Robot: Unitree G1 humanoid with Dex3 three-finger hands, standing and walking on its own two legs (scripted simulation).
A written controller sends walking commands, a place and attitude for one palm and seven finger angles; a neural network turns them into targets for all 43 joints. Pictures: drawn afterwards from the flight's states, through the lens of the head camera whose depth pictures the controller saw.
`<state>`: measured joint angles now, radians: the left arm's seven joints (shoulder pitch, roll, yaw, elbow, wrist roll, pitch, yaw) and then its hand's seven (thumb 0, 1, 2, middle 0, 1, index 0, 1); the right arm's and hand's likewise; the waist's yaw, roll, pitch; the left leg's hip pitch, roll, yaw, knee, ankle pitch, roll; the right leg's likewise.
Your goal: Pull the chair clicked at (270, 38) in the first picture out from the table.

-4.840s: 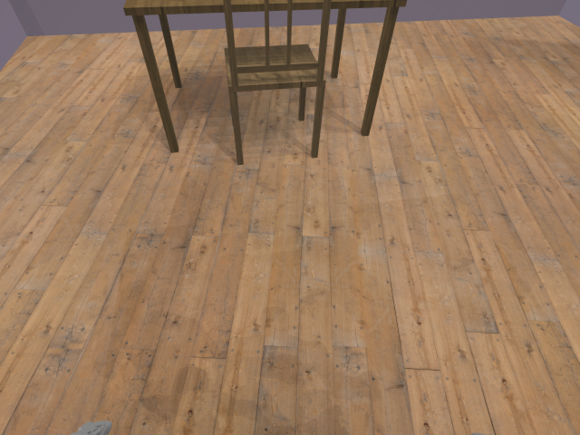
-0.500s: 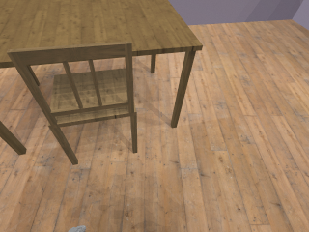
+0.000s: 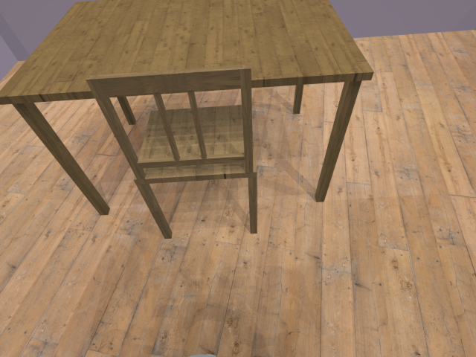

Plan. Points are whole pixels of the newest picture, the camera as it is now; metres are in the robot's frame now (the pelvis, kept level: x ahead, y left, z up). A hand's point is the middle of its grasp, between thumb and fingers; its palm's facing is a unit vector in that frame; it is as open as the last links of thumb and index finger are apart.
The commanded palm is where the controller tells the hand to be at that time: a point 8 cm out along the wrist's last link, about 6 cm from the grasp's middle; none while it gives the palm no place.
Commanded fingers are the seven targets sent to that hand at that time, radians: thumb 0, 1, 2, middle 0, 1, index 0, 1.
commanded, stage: take the last steps up to it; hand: left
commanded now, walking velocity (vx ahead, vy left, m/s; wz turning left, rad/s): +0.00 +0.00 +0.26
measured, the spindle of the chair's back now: (167, 128) +0.73 +0.26 -0.09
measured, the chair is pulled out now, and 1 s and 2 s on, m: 0.00 0.00 0.00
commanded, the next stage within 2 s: come to a stop and stand still in 1.18 s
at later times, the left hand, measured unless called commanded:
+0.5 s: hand out of the picture -0.08 +0.21 -0.17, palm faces +0.20 -0.96 -0.18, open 7.4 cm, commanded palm none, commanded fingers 0.00 0.90 0.90 -0.20 -0.30 -0.20 -0.30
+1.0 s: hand (155, 297) +0.26 +0.21 -0.16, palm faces +0.11 -0.97 -0.21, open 7.4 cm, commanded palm none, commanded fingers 0.00 0.90 0.90 -0.20 -0.30 -0.20 -0.30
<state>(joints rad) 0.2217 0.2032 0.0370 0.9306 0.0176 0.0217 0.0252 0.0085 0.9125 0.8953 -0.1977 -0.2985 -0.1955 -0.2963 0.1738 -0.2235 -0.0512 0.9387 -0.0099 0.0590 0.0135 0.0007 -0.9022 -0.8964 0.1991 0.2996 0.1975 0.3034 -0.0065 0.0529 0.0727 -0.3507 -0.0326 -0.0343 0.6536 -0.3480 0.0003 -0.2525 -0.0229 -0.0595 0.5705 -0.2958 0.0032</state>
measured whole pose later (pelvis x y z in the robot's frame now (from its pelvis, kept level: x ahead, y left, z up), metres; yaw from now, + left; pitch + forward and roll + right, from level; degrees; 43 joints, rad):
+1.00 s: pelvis +0.16 +0.02 -0.01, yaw +7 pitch -2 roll +0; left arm 0.12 0.17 0.04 1.00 0.01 -0.06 0.00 0.00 0.91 0.90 -0.20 -0.30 -0.20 -0.30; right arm 0.40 -0.14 -0.04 1.16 -0.01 -0.02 0.00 0.00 -0.91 -0.90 0.20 0.30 0.20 0.30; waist -0.04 0.04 0.10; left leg -0.27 0.06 0.03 1.13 -0.46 0.04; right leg -0.34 -0.01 -0.15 0.60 -0.22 -0.07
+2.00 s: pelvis +0.26 -0.01 +0.00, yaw +6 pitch -2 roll +0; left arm 0.23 0.18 0.00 0.93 0.02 0.00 0.05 0.01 0.91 0.89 -0.20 -0.30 -0.20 -0.30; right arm 0.21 -0.18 -0.04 1.01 -0.02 0.02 -0.01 0.00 -0.91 -0.90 0.19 0.30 0.19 0.30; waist -0.02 0.00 0.06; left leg -0.28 0.04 0.01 0.59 -0.28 -0.02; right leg -0.22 0.02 -0.06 0.58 -0.33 -0.04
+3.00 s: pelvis +0.24 +0.05 +0.01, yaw +5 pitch -2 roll +0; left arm 0.34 0.13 -0.01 1.10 0.02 -0.02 0.04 0.01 0.91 0.90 -0.20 -0.30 -0.20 -0.30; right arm 0.26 -0.14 -0.01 1.15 0.00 0.00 -0.01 0.00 -0.92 -0.90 0.20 0.30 0.20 0.30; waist 0.00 -0.01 0.05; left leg -0.22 -0.04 0.07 0.43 -0.18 0.06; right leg -0.19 -0.05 0.00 0.44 -0.22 0.04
